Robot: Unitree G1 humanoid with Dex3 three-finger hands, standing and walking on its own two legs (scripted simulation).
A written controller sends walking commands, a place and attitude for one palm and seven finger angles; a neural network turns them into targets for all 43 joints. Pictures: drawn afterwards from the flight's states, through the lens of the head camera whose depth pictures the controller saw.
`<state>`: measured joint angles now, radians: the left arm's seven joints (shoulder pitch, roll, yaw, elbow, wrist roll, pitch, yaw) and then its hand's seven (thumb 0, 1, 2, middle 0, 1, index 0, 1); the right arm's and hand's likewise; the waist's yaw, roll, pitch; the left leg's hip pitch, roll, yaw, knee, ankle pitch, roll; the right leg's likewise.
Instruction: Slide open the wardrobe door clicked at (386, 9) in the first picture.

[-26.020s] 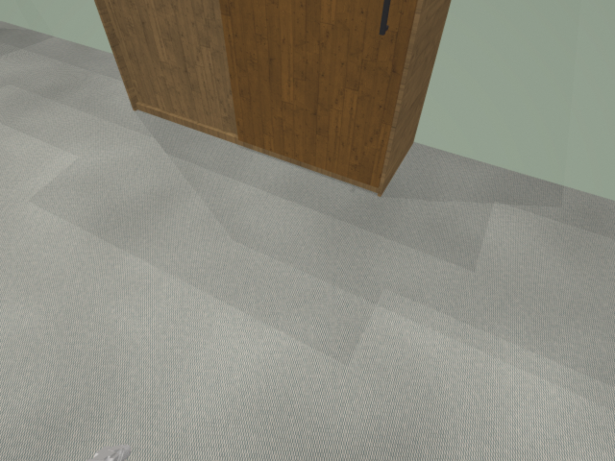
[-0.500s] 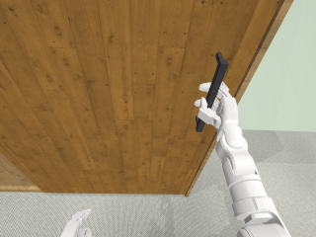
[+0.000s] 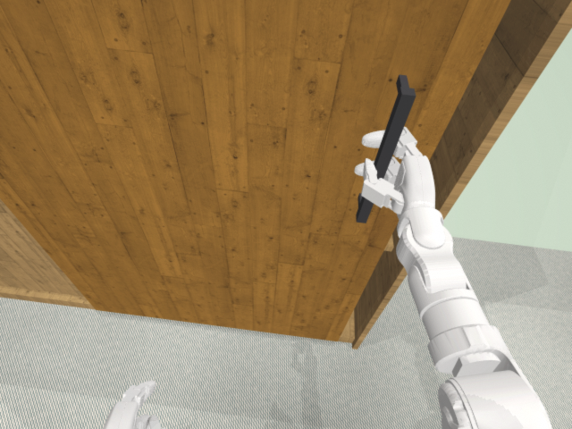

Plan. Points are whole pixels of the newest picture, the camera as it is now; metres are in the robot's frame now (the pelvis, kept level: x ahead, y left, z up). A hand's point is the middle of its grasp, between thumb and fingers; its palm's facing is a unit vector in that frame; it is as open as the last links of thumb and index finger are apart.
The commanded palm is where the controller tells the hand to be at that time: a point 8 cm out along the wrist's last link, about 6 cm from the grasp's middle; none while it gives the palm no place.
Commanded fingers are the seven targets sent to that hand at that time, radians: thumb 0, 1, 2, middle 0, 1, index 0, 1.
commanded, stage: step sideways, sliding the door along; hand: right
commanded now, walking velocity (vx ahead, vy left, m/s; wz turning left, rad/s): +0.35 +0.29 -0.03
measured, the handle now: (379, 158) +0.48 -0.09 +0.13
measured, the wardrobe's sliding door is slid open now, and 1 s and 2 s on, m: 0.06 0.16 0.43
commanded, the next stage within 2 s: none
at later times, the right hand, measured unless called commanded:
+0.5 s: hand (341, 177) +0.43 -0.03 +0.13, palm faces -0.03 +0.99 -0.10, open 5.4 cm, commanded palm +0.41 -0.05 +0.14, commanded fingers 0.00 -0.90 -0.90 0.45 1.40 0.45 1.40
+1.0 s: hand (283, 167) +0.44 +0.05 +0.13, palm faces +0.26 +0.97 -0.02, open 5.7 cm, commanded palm +0.41 +0.08 +0.13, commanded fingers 0.00 -0.90 -0.90 0.45 1.40 0.45 1.40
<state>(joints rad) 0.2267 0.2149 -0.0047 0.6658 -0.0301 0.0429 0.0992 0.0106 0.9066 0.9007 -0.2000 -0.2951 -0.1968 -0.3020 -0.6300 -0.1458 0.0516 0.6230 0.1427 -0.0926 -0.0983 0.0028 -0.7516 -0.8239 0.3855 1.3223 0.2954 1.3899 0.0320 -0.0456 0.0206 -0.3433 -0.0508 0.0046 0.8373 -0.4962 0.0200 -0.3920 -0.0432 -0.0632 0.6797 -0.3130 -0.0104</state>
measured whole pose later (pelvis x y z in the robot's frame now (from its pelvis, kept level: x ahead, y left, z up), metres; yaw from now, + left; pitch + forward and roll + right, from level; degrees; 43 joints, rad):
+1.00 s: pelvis +0.07 +0.25 +0.00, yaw -8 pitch -2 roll +3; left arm 0.06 0.23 0.06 0.64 -0.04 -0.06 0.03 0.01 0.91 0.90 -0.20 -0.29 -0.19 -0.30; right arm -0.48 -0.15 0.02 0.10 0.08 -0.10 -0.15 0.01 -0.82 -0.85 0.42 1.40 0.25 1.40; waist -0.10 -0.02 0.30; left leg -0.52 0.02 0.04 1.14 -0.49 -0.02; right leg -0.29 -0.13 -0.07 0.69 -0.35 0.02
